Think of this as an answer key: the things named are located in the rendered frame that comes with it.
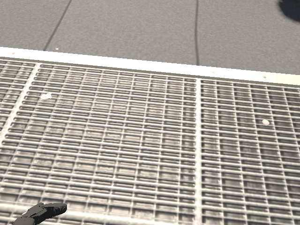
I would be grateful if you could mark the left robot hand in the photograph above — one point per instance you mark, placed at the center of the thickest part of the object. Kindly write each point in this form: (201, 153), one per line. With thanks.
(40, 212)

